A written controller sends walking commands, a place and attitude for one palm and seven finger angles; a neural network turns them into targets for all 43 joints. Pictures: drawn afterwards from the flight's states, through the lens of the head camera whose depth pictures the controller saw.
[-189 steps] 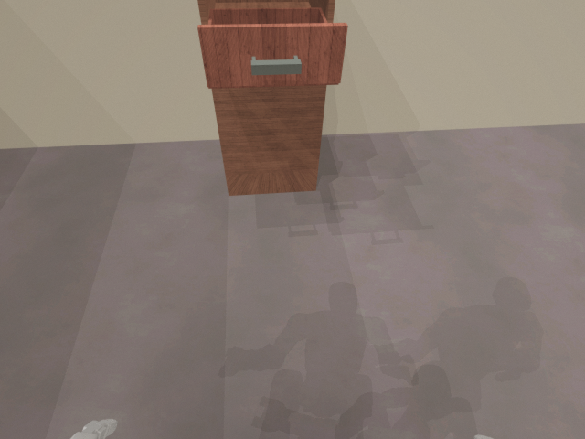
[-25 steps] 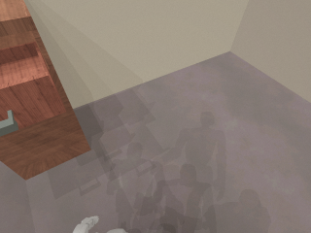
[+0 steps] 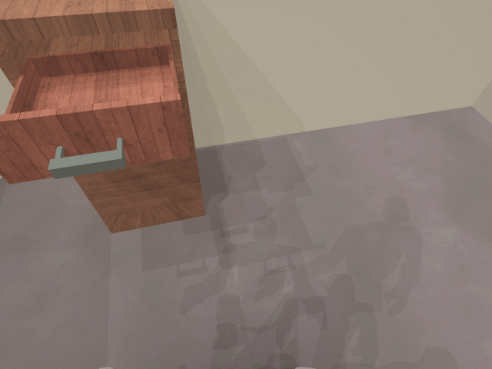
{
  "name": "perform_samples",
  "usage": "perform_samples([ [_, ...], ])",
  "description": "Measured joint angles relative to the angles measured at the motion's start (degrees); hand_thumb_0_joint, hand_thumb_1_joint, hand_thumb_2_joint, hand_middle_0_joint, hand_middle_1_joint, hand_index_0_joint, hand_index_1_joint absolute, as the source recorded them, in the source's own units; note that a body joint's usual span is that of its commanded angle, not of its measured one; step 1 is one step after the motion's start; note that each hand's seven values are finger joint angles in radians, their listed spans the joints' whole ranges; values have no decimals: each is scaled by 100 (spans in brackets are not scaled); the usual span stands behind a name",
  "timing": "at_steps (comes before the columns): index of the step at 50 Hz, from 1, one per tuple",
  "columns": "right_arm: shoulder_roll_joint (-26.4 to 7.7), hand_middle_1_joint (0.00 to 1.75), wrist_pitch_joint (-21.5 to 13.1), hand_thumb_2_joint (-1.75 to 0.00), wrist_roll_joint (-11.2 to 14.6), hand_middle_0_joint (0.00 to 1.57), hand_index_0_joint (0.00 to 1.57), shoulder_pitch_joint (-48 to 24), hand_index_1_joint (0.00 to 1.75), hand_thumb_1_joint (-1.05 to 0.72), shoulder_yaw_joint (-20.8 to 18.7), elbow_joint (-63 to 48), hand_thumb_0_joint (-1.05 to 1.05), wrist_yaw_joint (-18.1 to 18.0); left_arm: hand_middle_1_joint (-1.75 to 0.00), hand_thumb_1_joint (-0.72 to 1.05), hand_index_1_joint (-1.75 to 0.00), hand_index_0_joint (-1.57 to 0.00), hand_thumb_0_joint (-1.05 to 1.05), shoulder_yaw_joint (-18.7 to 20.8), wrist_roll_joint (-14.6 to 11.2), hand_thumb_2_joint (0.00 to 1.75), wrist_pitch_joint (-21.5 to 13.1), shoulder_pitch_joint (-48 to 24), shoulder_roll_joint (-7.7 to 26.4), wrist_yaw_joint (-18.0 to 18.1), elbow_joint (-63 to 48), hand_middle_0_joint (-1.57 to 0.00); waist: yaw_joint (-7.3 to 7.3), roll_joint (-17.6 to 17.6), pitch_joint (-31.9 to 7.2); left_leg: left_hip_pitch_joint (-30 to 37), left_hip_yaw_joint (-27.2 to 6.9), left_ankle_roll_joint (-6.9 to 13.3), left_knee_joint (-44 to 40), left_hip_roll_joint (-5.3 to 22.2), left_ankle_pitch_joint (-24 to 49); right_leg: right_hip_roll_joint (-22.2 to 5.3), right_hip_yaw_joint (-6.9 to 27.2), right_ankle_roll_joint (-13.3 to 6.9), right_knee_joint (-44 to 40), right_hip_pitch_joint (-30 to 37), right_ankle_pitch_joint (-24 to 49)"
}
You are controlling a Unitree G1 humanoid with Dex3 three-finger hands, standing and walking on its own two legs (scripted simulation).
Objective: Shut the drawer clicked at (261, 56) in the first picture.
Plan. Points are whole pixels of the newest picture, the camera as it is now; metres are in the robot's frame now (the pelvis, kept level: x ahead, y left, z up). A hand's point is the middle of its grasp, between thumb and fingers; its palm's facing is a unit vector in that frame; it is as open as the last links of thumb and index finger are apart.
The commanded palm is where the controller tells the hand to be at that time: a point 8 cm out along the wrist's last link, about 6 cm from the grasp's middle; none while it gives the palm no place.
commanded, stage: turn to face it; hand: left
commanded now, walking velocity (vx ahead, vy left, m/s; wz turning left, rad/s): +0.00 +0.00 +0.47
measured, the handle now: (89, 155) +0.48 +0.33 +0.03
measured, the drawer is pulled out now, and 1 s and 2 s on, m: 0.29 0.29 0.29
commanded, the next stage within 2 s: take the last steps up to it in 0.32 s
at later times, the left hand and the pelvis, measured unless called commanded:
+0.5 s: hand out of the picture -0.06 +0.14 -0.16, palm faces +0.31 -0.92 -0.24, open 7.4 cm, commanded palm none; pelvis -0.03 -0.05 +0.00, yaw +15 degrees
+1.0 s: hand out of the picture +0.02 +0.22 -0.18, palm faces +0.30 -0.94 -0.15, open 7.4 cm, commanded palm none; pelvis +0.03 +0.03 +0.00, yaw +16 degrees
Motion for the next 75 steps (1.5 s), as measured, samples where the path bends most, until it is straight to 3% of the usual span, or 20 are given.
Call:
perform_samples([
  [5, -123, 30, 101, -90, 14, 20, 20, -99, 30, -91, -64, -28, 0, 33, -30, 91, -30, -19, 0, -125, -40, 90, -140, -61, -181, 5, -183, -20, -17, 160, -8, -229, -333, -205, 290, -137, -14, 192, -45, -129, -1520, 684, 396],
  [7, -212, 30, 152, -90, 51, 20, 20, -138, 30, -91, -124, -25, 0, 41, -30, 91, -30, -19, 0, -176, 14, 90, -230, -29, -297, 15, -228, -20, 23, 308, -9, -482, -416, -308, 885, -147, -563, 237, -196, -448, -1846, 833, 771],
  [10, -303, 30, 253, -90, 9, 20, 20, -159, 30, -91, -194, 12, 0, 69, -30, 91, -30, -20, 0, -268, 38, 90, -235, 116, -437, 14, -259, -20, 39, 357, -66, -1024, -170, -374, 2629, -171, -1372, 115, -421, -632, -1896, 968, 690],
  [12, -335, 30, 276, -90, -13, 20, 20, -185, 30, -91, -207, 31, 0, 106, -30, 91, -30, -20, 0, -287, 36, 90, -235, 217, -482, 16, -233, -21, 52, 322, -82, -1215, 14, -437, 3479, -51, -1236, 42, -516, -651, -2074, 1093, 750],
  [15, -343, 30, 257, -90, -12, 20, 20, -207, 30, -91, -197, 48, 0, 124, -30, 91, -30, -20, 0, -312, 41, 90, -280, 328, -513, 16, -179, -21, 52, 243, -52, -1212, 138, -548, 3928, 161, -1050, -52, -669, -675, -2250, 1207, 846],
  [20, -317, 30, 309, -90, 9, 20, 20, -312, 30, -91, -140, 161, 0, 99, -30, 91, -30, -20, 0, -352, 77, 90, -364, 532, -543, 2, -96, -21, 161, 124, 39, -824, 209, -650, 3449, 388, -1260, -170, -887, -680, -2312, 1226, 893],
  [25, -225, 30, 282, -90, 43, 20, 20, -513, 30, -91, -38, 236, 0, 82, -30, 91, -30, -20, 0, -332, 132, 90, -368, 747, -487, -23, 103, -21, 345, 11, 120, -260, 413, -586, 2359, 424, -1595, -257, -1038, -609, -2270, 1132, 921],
  [30, -41, 30, 46, -90, 41, 20, 20, -539, 30, -91, 98, 215, 0, 109, -30, 91, -30, -20, 0, -244, 124, 90, -349, 1053, -289, -67, 426, -21, 503, -149, -22, 562, 742, -360, 728, 346, -1407, -331, -1163, -431, -2091, 1018, 849],
  [31, -12, 30, -41, -90, 34, 20, 20, -501, 30, -91, 123, 193, 0, 103, -30, 91, -30, -20, 0, -224, 99, 90, -319, 1131, -247, -77, 485, -21, 492, -146, -88, 725, 711, -251, 322, 349, -1227, -323, -1182, -401, -1886, 923, 690],
  [33, 135, 30, -147, -90, 14, 20, 20, -432, 30, -91, 172, 205, 0, 77, -30, 91, -30, -20, 0, -187, 97, 90, -199, 1181, -141, -81, 657, -21, 507, -306, -92, 781, 770, -49, 391, 259, -1056, -313, -888, -393, -1056, 647, -77],
  [35, 242, 30, -218, -90, -1, 20, 20, -237, 30, -91, 234, 228, 0, 33, -30, 91, -30, -20, 0, -175, 131, 90, -130, 1223, -103, -102, 786, -20, 448, -319, -170, 982, 781, 53, 225, 252, -1028, -202, -655, -432, -168, 305, -218],
  [38, 288, 30, -315, -90, 38, 20, 20, 97, 30, -93, 218, 346, -1, -105, -30, 91, -30, -19, 1, -175, 134, 90, -177, 1142, -101, -173, 859, -20, 337, -283, -209, 1367, 726, 103, -297, 209, -848, -167, -452, -438, 692, -175, 300],
  [45, 347, 30, -448, -90, 74, 20, 20, 845, 30, -93, 281, 815, -1, -165, -30, 91, -30, -19, 0, -177, 102, 90, -275, 674, -158, -191, 745, -20, 244, -335, -131, 2035, 747, 172, -1049, 48, -711, -214, -256, -344, 1228, -953, 1075],
  [51, 507, 30, -507, -90, 32, 20, 20, 1396, 30, -92, 312, 1127, 0, -213, -30, 91, -30, -19, 0, -214, 72, 90, -252, 158, -285, -219, 656, -20, 5, -279, -27, 2415, 775, 124, -1221, 8, -939, -199, -450, -421, 532, -1067, 1259],
  [57, 579, 30, -486, -90, -11, 20, 20, 1733, 30, -91, 321, 1384, 0, -212, -30, 91, -30, -19, 0, -277, 43, 90, -362, -399, -451, -229, 453, -20, -250, -40, 155, 2671, 787, -56, -929, 165, -1494, 31, -674, -740, -912, -552, 986],
  [60, 624, 30, -416, -90, 49, 20, 20, 1825, 30, -91, 298, 1527, 0, -173, -30, 91, -30, -19, 0, -271, 66, 90, -599, -474, -489, -207, 330, -20, -185, 23, 168, 2281, 817, -141, 463, 321, -1985, 204, -790, -926, -1495, -19, 1450],
  [63, 615, 30, -317, -90, 119, 20, 20, 1560, 30, -91, 226, 1468, 0, -139, -30, 91, -30, -19, 0, -268, 6, 90, -730, -404, -539, -154, 311, -20, -167, 72, 239, 977, 537, -77, 3460, 384, -1970, 268, -904, -1021, -1309, 212, 1054],
  [65, 560, 30, -278, -90, 99, 20, 20, 1307, 30, -91, 164, 1332, 0, -119, -30, 91, -30, -20, 0, -272, -14, 90, -706, -242, -575, -109, 382, -20, -124, 79, 179, 229, 531, -51, 4367, 482, -1589, 309, -925, -1014, -1607, 509, 1000],
  [70, 371, 30, -252, -90, 11, 20, 20, 568, 30, -91, 66, 840, 0, -97, -30, 95, -30, -20, -2, -193, 5, 90, -727, 222, -534, 44, 602, -21, -57, 163, -11, -998, 550, -223, 3953, 845, -907, 402, -949, -1018, -2430, 1055, 1210],
  [75, 188, 30, -229, -90, -7, 20, 20, -39, 30, -94, 8, 604, 0, -77, -30, 94, -30, -20, -1, -260, 49, 90, -713, 665, -568, -7, 845, -20, 101, 203, -118, -1178, 638, -405, 2630, 968, -555, 440, -874, -978, -2799, 1356, 1210],
])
